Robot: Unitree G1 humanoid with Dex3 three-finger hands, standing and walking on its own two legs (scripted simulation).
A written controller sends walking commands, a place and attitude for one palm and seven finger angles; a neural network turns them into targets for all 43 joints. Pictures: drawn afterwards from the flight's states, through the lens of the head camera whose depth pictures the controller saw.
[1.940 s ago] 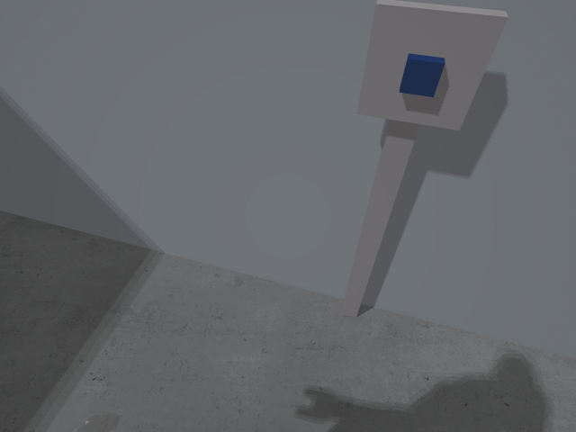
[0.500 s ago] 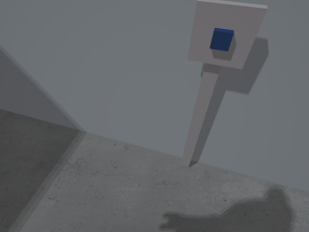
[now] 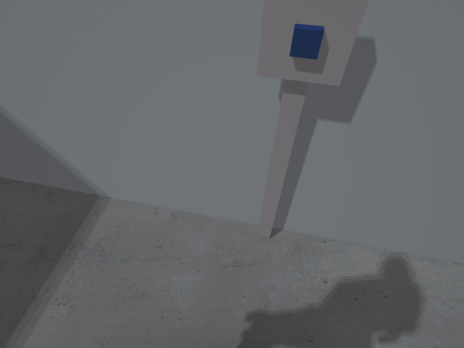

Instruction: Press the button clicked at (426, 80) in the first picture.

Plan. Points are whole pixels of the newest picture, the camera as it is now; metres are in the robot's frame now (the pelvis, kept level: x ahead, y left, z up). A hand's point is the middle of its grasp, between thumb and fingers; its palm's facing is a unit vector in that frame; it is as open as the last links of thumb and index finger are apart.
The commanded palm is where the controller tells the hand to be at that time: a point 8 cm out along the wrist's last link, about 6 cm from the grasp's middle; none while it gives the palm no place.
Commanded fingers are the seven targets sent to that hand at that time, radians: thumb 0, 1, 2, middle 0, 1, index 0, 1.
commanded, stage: turn to face it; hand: left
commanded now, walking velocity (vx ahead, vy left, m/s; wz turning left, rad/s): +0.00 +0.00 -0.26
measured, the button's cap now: (306, 41) +0.68 -0.12 +0.20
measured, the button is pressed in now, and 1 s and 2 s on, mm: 0 0 0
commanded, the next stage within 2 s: take the last steps up to it in 0.26 s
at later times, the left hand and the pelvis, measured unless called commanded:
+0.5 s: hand out of the picture +0.06 +0.22 -0.17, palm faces -0.12 -0.97 -0.20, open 7.4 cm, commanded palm none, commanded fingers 0.00 0.90 0.90 -0.20 -0.30 -0.20 -0.30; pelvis -0.02 +0.03 +0.01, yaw -8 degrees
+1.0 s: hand out of the picture +0.12 +0.10 -0.18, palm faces -0.21 -0.96 -0.16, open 7.3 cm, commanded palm none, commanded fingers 0.00 0.90 0.90 -0.20 -0.30 -0.20 -0.30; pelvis +0.08 -0.07 +0.00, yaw -12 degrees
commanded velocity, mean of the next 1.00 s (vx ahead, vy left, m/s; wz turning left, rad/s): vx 0.17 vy -0.10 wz -0.18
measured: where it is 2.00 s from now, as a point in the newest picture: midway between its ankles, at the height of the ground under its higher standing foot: outside the picture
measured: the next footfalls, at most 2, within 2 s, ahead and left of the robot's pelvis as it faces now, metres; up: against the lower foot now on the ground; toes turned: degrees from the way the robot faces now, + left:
right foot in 0.76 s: +0.01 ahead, -0.16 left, +0.00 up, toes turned -18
left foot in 1.10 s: +0.24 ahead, -0.02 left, +0.00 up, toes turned -2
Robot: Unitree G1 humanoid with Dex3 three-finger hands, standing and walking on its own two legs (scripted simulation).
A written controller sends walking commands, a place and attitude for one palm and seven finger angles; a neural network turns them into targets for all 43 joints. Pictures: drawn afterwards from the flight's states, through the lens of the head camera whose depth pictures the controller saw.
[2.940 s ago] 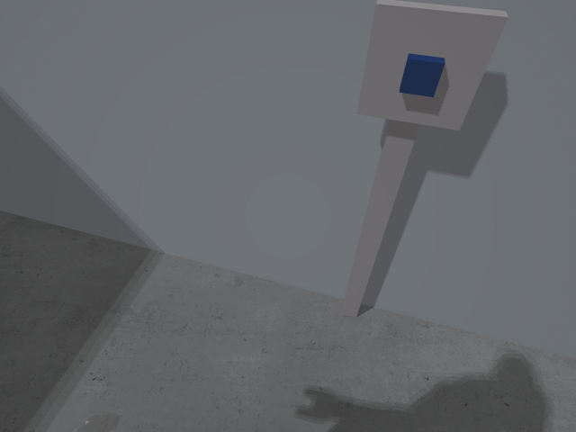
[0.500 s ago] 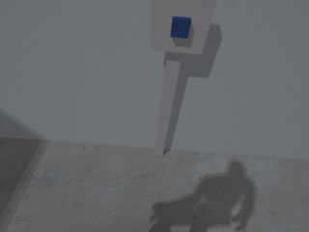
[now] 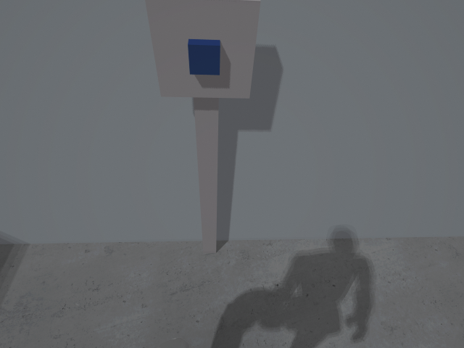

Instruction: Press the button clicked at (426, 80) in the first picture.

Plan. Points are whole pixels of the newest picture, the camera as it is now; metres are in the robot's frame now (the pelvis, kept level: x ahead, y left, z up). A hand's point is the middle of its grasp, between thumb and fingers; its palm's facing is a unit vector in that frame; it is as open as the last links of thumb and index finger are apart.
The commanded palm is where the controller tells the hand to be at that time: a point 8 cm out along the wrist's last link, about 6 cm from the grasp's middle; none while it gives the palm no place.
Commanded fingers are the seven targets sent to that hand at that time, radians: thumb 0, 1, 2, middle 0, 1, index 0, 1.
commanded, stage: take the last steps up to it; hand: left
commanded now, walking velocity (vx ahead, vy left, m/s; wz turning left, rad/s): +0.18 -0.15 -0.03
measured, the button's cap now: (204, 56) +0.60 +0.08 +0.20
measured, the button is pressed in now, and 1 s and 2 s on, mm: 0 0 0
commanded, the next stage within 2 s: come to a stop and stand still in 0.04 s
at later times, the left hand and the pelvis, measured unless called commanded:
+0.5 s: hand (158, 334) +0.18 +0.15 -0.17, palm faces +0.00 -0.98 -0.21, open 7.4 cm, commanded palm none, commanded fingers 0.00 0.90 0.90 -0.20 -0.30 -0.20 -0.30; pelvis +0.12 -0.04 +0.00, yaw -2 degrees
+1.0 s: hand out of the picture +0.12 +0.13 -0.15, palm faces +0.09 -0.96 -0.27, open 7.4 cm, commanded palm none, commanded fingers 0.00 0.90 0.90 -0.20 -0.30 -0.20 -0.30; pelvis +0.08 -0.07 +0.01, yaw +1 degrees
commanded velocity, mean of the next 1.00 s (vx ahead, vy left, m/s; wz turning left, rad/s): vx -0.08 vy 0.07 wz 0.00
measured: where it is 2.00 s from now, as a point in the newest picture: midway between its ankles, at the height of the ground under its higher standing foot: outside the picture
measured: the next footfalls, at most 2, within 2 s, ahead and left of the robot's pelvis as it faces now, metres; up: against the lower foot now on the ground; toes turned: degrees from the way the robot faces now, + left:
left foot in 0.10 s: +0.15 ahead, +0.09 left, +0.00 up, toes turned +10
right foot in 0.56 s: +0.19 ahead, -0.19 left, +0.00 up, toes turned -7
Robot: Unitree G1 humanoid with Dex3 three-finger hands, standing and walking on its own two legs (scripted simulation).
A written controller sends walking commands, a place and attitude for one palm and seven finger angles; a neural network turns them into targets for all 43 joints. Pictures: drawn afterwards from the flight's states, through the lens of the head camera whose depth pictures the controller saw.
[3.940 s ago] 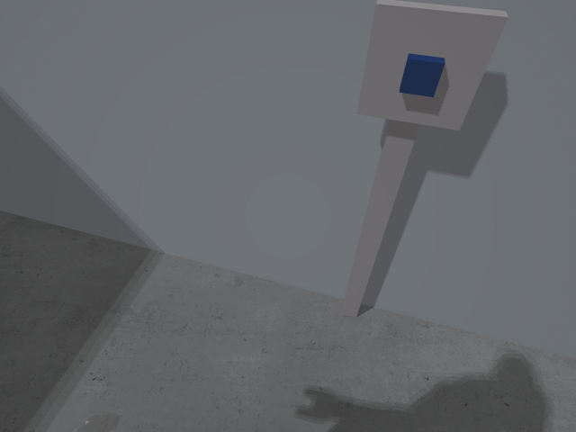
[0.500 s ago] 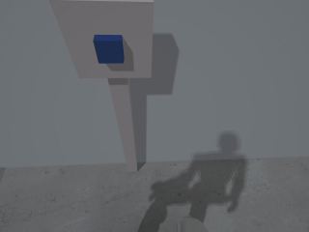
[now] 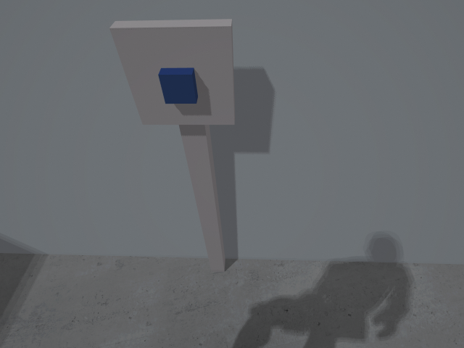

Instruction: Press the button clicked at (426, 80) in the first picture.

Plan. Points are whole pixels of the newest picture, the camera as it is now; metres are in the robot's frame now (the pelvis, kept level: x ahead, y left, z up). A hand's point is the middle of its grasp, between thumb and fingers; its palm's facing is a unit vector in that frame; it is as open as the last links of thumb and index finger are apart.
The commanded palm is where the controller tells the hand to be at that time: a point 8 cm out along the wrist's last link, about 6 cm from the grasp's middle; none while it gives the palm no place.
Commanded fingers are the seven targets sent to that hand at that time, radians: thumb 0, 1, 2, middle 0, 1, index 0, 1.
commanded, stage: come to a stop and stand still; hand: left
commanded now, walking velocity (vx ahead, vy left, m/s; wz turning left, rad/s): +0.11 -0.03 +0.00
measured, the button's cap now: (179, 85) +0.52 +0.15 +0.20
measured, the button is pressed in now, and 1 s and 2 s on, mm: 0 0 0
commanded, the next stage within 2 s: look again from close up in 1.64 s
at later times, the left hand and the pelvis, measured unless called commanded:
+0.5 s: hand out of the picture +0.00 +0.25 -0.19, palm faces -0.03 -0.99 -0.12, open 7.4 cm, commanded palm none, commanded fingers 0.00 0.90 0.90 -0.20 -0.30 -0.20 -0.30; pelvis +0.01 +0.08 +0.01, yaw -3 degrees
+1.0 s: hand out of the picture +0.09 +0.20 -0.18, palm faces +0.03 -0.98 -0.21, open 7.1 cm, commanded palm none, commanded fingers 0.00 0.90 0.90 -0.20 -0.30 -0.20 -0.30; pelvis +0.04 +0.03 +0.00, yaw -1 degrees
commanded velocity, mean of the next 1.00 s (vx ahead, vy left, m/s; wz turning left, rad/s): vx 0.02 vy -0.07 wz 0.00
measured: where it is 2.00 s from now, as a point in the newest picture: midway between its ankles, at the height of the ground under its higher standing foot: outside the picture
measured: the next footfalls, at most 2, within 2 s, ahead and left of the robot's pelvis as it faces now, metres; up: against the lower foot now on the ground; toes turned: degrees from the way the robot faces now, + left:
left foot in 0.14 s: -0.01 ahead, +0.14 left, +0.00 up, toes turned +3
right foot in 0.70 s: +0.04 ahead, -0.07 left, +0.00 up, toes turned -6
